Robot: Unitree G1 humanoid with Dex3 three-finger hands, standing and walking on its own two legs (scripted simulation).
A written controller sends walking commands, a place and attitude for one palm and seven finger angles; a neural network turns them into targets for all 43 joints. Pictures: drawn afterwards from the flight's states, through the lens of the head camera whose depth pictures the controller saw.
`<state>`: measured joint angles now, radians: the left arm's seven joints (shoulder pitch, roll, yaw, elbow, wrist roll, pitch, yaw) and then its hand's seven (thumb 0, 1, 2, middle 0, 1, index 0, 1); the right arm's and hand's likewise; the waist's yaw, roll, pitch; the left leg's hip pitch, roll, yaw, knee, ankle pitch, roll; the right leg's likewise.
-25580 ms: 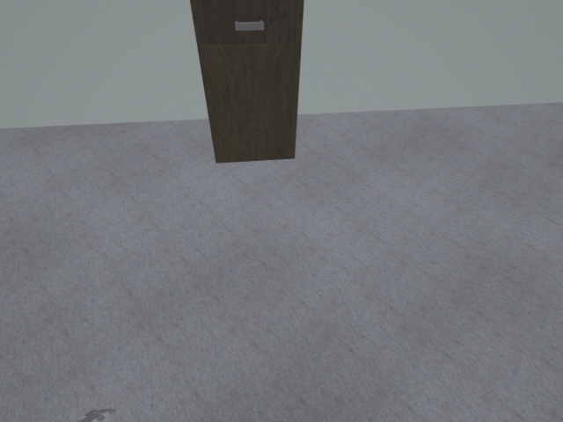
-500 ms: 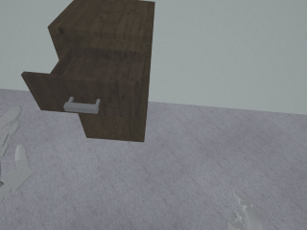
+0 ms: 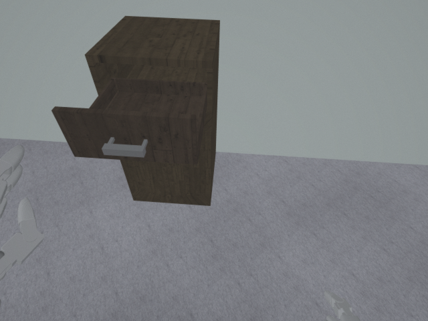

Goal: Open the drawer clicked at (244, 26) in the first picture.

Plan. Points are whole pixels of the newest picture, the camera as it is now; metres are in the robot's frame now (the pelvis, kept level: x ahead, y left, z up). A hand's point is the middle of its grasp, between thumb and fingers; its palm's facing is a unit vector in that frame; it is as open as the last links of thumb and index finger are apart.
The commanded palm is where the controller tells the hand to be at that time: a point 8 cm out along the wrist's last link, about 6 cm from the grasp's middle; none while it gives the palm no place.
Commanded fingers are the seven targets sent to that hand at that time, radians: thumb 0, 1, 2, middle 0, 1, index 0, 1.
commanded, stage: stop stepping back and stand still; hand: left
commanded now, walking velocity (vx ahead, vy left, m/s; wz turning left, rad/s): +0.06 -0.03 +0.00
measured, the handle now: (126, 145) +0.59 +0.27 -0.03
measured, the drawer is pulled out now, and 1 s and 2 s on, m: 0.30 0.30 0.30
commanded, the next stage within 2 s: let the arm hang, fingers relaxed in 0.06 s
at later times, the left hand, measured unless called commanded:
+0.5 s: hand out of the picture +0.07 +0.16 -0.17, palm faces +0.07 -0.98 -0.18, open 7.0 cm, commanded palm none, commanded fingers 0.00 0.90 0.90 -0.20 -0.30 -0.20 -0.30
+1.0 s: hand out of the picture +0.04 +0.20 -0.16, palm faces +0.01 -0.97 -0.24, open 7.4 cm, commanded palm none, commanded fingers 0.00 0.90 0.90 -0.20 -0.30 -0.20 -0.30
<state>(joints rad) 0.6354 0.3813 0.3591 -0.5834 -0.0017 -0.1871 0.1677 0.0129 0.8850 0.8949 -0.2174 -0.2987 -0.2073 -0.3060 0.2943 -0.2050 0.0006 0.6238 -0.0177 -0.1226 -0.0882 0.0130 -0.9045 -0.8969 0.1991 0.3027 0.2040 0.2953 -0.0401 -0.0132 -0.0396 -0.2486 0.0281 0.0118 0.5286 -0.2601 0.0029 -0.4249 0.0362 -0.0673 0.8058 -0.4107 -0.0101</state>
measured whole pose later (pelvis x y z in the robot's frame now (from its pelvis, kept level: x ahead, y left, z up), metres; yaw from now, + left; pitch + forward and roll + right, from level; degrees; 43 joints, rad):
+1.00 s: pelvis +0.02 +0.01 +0.01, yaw -1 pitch -2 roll +0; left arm 0.24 0.17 0.00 1.12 0.01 0.00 0.03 0.00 0.91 0.90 -0.20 -0.30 -0.19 -0.30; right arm 0.30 -0.15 0.01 1.12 -0.01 0.01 -0.03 0.00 -0.91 -0.90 0.20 0.30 0.20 0.29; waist -0.01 0.03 0.04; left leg -0.12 0.02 0.08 0.37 -0.21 0.01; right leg -0.16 0.01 -0.08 0.37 -0.18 -0.04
